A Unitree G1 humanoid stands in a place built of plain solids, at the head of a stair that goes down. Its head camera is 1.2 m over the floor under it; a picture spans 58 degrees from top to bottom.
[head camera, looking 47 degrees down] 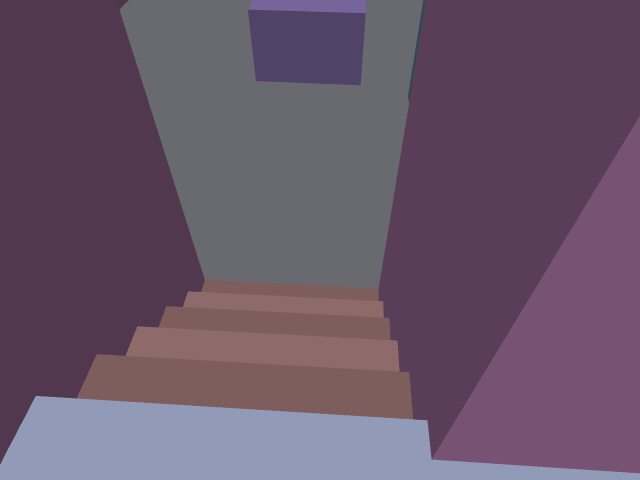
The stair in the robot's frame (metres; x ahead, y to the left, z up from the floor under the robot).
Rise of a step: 0.20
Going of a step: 0.24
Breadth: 1.10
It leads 4 degrees to the right of straight ahead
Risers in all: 6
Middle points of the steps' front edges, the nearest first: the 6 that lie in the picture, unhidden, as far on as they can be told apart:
0.48 0.26 0.00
0.72 0.24 -0.20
0.96 0.23 -0.39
1.19 0.21 -0.59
1.43 0.20 -0.79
1.66 0.18 -0.99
